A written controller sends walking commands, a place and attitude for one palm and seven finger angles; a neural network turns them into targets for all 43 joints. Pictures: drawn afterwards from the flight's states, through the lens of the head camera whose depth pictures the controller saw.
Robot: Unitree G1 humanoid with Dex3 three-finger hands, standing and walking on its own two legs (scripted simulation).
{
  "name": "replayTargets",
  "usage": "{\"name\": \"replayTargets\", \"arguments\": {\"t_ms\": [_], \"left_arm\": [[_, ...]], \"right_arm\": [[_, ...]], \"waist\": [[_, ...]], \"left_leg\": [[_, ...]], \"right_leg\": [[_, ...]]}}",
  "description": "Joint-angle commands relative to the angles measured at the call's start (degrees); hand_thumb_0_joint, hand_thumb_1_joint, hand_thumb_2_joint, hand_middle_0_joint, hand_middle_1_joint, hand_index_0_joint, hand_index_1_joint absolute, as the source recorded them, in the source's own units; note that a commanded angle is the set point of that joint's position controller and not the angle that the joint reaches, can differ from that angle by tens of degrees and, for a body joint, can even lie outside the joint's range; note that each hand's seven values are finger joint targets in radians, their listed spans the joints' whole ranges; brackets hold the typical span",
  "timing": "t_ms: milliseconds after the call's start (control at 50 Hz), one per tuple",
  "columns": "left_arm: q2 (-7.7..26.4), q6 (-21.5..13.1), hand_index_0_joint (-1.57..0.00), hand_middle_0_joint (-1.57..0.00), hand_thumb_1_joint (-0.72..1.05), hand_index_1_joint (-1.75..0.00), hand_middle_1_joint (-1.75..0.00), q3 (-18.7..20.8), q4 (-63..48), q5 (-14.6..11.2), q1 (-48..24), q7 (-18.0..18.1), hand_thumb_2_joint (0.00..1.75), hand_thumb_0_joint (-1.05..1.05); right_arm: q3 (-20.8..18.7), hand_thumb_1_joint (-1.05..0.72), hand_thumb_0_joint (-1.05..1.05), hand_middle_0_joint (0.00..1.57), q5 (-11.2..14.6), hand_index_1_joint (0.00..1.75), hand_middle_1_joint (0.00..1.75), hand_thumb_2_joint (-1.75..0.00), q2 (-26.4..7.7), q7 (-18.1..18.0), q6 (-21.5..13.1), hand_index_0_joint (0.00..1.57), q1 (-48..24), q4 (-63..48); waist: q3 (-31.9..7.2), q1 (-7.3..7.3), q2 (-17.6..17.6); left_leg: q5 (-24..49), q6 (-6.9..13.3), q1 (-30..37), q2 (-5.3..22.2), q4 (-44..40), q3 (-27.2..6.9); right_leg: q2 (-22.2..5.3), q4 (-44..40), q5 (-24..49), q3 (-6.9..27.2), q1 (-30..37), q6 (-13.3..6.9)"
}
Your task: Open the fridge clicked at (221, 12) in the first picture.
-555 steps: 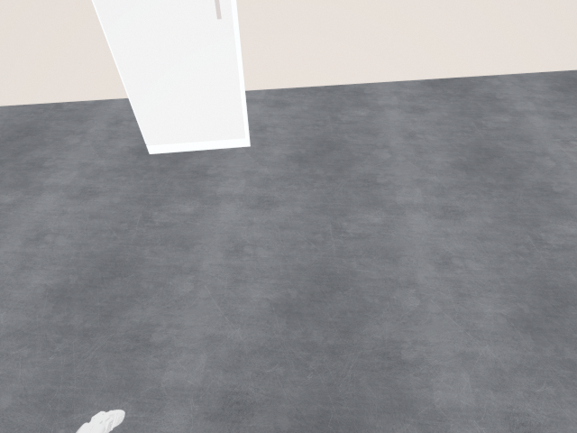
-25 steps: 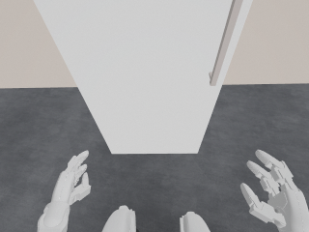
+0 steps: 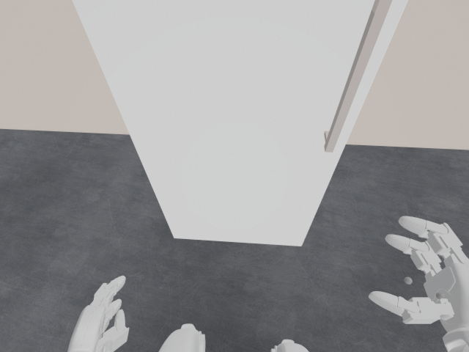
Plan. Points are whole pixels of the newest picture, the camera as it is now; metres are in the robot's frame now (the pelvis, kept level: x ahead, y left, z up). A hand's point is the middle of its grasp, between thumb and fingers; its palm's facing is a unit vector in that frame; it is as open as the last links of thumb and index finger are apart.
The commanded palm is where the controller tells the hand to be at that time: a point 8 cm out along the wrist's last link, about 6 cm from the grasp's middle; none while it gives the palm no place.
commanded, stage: raise the hand to about handle height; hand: right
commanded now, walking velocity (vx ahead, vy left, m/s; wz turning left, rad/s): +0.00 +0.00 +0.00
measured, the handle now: (352, 72) +0.55 -0.17 +0.19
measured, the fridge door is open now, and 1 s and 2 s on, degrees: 0 0 0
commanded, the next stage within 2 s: move the hooked fingers beside the handle in 1.08 s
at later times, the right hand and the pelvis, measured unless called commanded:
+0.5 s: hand (443, 238) +0.28 -0.27 +0.11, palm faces +0.07 +1.00 -0.03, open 13.9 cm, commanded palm +0.25 -0.31 +0.12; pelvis +0.01 +0.00 +0.02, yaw +0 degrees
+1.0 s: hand (439, 229) +0.29 -0.26 +0.12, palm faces +0.07 +1.00 -0.02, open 14.0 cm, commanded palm +0.25 -0.31 +0.12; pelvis +0.01 +0.01 +0.03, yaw +1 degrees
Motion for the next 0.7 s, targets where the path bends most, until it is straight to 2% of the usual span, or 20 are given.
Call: {"name": "replayTargets", "arguments": {"t_ms": [0,100,140,160,180,220,300,340,380,400,440,540,560,600,660,680], "left_arm": [[7.0,-3.6,-0.2,-0.2,0.9,-0.3,-0.3,2.2,-9.1,0.0,-3.5,0.9,0.9,0.0],[7.1,-3.1,-0.2,-0.2,0.9,-0.3,-0.3,1.9,-8.9,0.0,-3.1,0.9,0.9,0.0],[7.2,-2.8,-0.2,-0.2,0.9,-0.3,-0.3,1.7,-8.9,0.0,-3.2,1.0,0.9,0.0],[7.4,-2.8,-0.2,-0.2,0.9,-0.3,-0.3,1.6,-9.0,0.0,-3.3,1.0,0.9,0.0],[7.4,-2.7,-0.2,-0.2,0.9,-0.3,-0.3,1.4,-8.8,0.1,-3.2,1.1,0.9,0.0],[7.5,-2.6,-0.2,-0.2,0.9,-0.3,-0.3,1.4,-8.8,0.0,-3.1,1.2,0.9,0.0],[7.5,-2.4,-0.2,-0.2,0.9,-0.3,-0.3,0.9,-8.4,0.1,-3.1,1.5,0.9,0.0],[7.5,-2.4,-0.2,-0.2,0.9,-0.3,-0.3,0.9,-8.2,0.1,-3.1,1.7,0.9,0.0],[7.8,-2.3,-0.2,-0.2,0.9,-0.3,-0.3,0.8,-7.8,0.2,-3.2,1.8,0.9,0.0],[7.8,-2.2,-0.2,-0.2,0.9,-0.3,-0.3,0.7,-7.6,0.1,-3.3,1.9,0.9,0.0],[7.7,-2.1,-0.2,-0.2,0.9,-0.3,-0.3,0.7,-7.6,0.1,-3.3,2.1,0.9,0.0],[7.8,-1.9,-0.2,-0.2,0.9,-0.3,-0.3,0.7,-7.2,-0.1,-3.1,2.4,0.9,0.0],[7.9,-1.9,-0.2,-0.2,0.9,-0.3,-0.3,0.7,-7.2,-0.1,-3.1,2.4,0.9,0.0],[7.7,-1.9,-0.2,-0.2,0.9,-0.3,-0.3,0.6,-7.3,-0.2,-2.9,2.3,0.9,0.0],[8.0,-1.7,-0.2,-0.2,0.9,-0.3,-0.3,0.8,-7.4,-0.2,-2.8,2.1,0.9,0.0],[8.1,-1.7,-0.2,-0.2,0.9,-0.3,-0.3,1.0,-7.6,-0.1,-2.9,2.0,0.9,0.0]], "right_arm": [[-6.5,0.31,0.0,0.29,1.5,1.08,1.08,-0.38,-11.2,0.3,-4.0,0.29,-7.8,-11.8],[-7.9,0.43,0.0,0.29,1.6,1.15,1.15,-0.33,-12.4,1.4,-2.5,0.29,-9.1,-9.6],[-8.0,0.48,0.0,0.3,1.9,1.18,1.18,-0.31,-12.5,2.1,-1.5,0.3,-9.9,-7.3],[-8.0,0.5,0.0,0.3,1.9,1.2,1.2,-0.3,-12.8,2.4,-1.3,0.3,-11.4,-7.6],[-8.3,0.5,0.0,0.3,2.2,1.2,1.2,-0.3,-13.3,2.8,-0.9,0.3,-12.8,-7.1],[-9.1,0.5,0.0,0.3,2.4,1.2,1.2,-0.3,-14.0,3.6,-0.3,0.3,-13.9,-6.0],[-10.4,0.5,0.0,0.3,2.5,1.2,1.2,-0.3,-15.8,4.8,0.6,0.3,-18.2,-4.0],[-10.9,0.5,0.0,0.3,2.9,1.2,1.2,-0.3,-16.0,5.5,0.8,0.3,-19.1,-2.1],[-11.6,0.5,0.0,0.3,3.3,1.2,1.2,-0.3,-17.1,6.2,1.0,0.3,-21.2,-0.7],[-11.8,0.5,0.0,0.3,3.0,1.2,1.2,-0.3,-17.6,6.6,1.3,0.3,-22.4,0.2],[-12.5,0.5,0.0,0.3,3.2,1.2,1.2,-0.3,-18.3,7.1,1.4,0.3,-23.8,1.5],[-13.3,0.5,0.0,0.3,3.0,1.2,1.2,-0.3,-20.1,8.0,1.9,0.3,-27.7,3.5],[-14.0,0.5,0.0,0.3,3.0,1.2,1.2,-0.3,-21.0,8.0,1.9,0.3,-28.6,3.8],[-12.8,0.5,0.0,0.3,2.9,1.2,1.2,-0.3,-19.4,8.3,2.1,0.3,-27.1,5.3],[-12.7,0.5,0.0,0.3,3.1,1.2,1.2,-0.3,-18.6,8.5,2.6,0.3,-25.5,8.1],[-12.9,0.5,0.0,0.3,3.3,1.2,1.2,-0.3,-18.8,8.5,2.3,0.3,-25.5,7.4]], "waist": [[-11.0,-0.97,-4.3],[-11.1,-1.23,-5.9],[-9.7,-0.92,-3.9],[-9.6,-0.9,-4.9],[-9.3,-0.78,-5.2],[-10.3,-0.82,-3.7],[-11.0,-1.05,-5.1],[-10.8,-0.94,-2.9],[-10.4,-1.01,-2.5],[-10.3,-1.08,-3.5],[-10.3,-1.19,-3.1],[-10.5,-1.19,-4.6],[-10.7,-1.36,-3.9],[-10.1,-1.46,-4.3],[-8.4,-1.65,-1.6],[-8.7,-1.83,-1.9]], "left_leg": [[4.2,2.3,14.2,-3.9,-8.4,-1.0],[9.9,2.4,16.7,-4.0,-9.1,-0.8],[9.6,2.2,16.8,-4.0,-10.1,-0.8],[9.8,2.3,17.1,-4.0,-10.2,-0.8],[10.6,2.5,17.5,-4.2,-10.5,-0.8],[11.8,2.3,18.5,-4.0,-11.1,-1.0],[13.6,2.5,20.1,-4.1,-11.6,-0.9],[13.4,2.3,20.7,-4.0,-12.5,-1.1],[14.6,2.6,22.1,-4.0,-12.9,-1.2],[13.9,2.5,21.8,-3.9,-13.3,-1.4],[13.5,2.4,22.5,-3.7,-14.1,-1.6],[13.8,2.6,23.7,-3.7,-15.5,-1.8],[13.7,2.5,24.1,-3.7,-15.6,-1.8],[13.8,2.7,24.2,-3.7,-16.0,-1.8],[12.8,2.5,23.9,-3.6,-16.6,-1.7],[13.0,2.6,24.8,-3.6,-16.7,-2.1]], "right_leg": [[2.7,-13.8,13.1,1.0,3.6,-0.2],[2.5,-14.9,17.9,0.7,6.3,0.1],[2.4,-15.4,17.0,0.6,6.2,0.0],[2.5,-15.8,17.1,0.7,6.5,0.1],[2.5,-15.9,17.7,0.7,6.9,0.1],[2.4,-16.3,18.5,0.6,7.8,0.1],[2.4,-17.3,20.2,0.7,9.7,0.2],[2.4,-17.7,19.6,0.6,9.8,0.1],[2.4,-18.0,20.6,0.6,9.7,0.0],[2.4,-18.4,20.0,0.5,10.1,0.0],[2.4,-19.0,19.5,0.3,10.4,0.0],[2.4,-20.6,19.9,0.2,12.4,-0.1],[2.3,-20.9,19.8,0.3,12.4,-0.1],[2.4,-21.3,20.1,0.0,12.8,-0.1],[2.4,-22.0,18.7,0.0,11.4,-0.2],[2.5,-21.7,19.0,-0.2,11.5,-0.3]]}}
